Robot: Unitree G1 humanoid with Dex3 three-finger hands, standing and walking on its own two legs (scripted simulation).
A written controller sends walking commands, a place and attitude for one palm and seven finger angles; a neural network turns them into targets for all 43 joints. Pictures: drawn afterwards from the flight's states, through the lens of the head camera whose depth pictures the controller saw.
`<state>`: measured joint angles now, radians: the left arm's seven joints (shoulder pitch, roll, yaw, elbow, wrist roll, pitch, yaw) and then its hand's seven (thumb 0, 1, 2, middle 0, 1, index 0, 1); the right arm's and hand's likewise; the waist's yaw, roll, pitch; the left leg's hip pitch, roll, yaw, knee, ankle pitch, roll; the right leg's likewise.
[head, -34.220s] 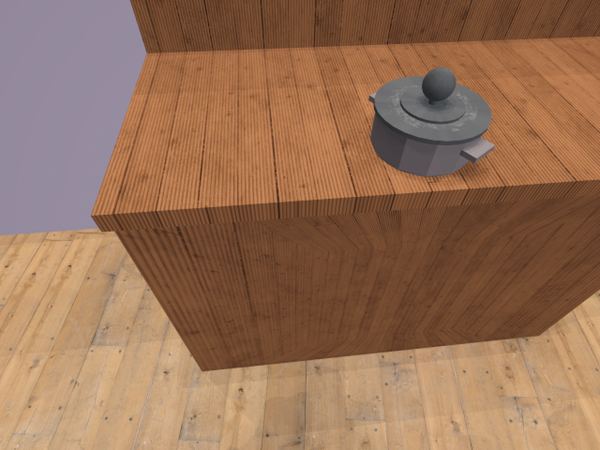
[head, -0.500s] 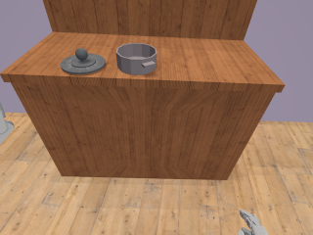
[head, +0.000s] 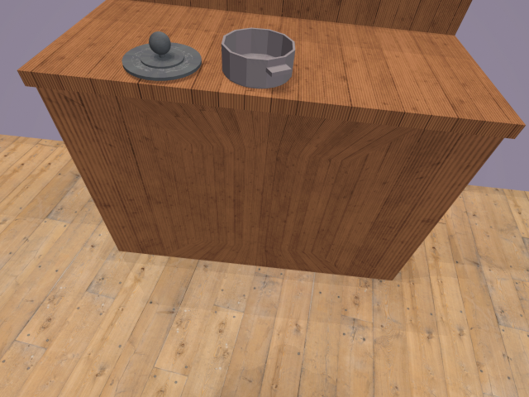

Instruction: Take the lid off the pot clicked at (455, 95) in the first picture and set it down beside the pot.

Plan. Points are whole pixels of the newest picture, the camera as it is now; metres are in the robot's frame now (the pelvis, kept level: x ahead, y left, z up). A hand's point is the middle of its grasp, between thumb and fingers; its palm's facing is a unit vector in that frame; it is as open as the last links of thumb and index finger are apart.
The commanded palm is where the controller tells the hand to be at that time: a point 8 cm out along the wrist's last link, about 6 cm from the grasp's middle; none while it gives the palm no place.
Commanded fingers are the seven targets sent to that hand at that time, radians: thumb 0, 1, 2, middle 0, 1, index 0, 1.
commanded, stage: stop stepping back and stand still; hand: left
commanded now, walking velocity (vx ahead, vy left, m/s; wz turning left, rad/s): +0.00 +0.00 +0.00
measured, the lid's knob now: (159, 43) +0.84 +0.29 +0.13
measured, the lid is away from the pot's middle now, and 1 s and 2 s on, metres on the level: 0.24 0.24 0.24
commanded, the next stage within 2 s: let the arm hang, fingers relaxed in 0.70 s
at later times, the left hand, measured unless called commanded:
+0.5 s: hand out of the picture +0.09 +0.19 -0.15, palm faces +0.02 -0.98 -0.22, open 7.2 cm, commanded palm none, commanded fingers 0.00 0.90 0.90 -0.20 -0.30 -0.20 -0.30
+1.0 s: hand out of the picture +0.08 +0.20 -0.15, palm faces -0.01 -0.98 -0.21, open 7.3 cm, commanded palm none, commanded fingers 0.00 0.90 0.90 -0.20 -0.30 -0.20 -0.30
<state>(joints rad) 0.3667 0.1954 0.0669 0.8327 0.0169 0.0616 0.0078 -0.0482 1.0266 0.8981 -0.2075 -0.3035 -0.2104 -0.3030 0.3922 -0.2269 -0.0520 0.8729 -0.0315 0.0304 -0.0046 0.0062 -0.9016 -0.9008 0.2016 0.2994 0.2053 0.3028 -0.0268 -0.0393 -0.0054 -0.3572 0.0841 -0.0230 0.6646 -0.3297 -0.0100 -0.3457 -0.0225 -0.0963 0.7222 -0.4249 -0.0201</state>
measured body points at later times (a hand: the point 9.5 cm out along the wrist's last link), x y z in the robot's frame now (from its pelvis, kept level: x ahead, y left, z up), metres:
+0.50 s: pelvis +0.05 +0.01 +0.02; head +0.07 +0.01 +0.47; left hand +0.09 +0.25 -0.13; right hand +0.06 -0.21 -0.14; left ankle +0.01 +0.14 -0.72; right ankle +0.00 -0.10 -0.72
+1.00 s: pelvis +0.05 +0.02 +0.02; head +0.07 +0.01 +0.47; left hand +0.08 +0.25 -0.13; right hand +0.03 -0.20 -0.14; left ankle +0.01 +0.14 -0.72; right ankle +0.00 -0.10 -0.72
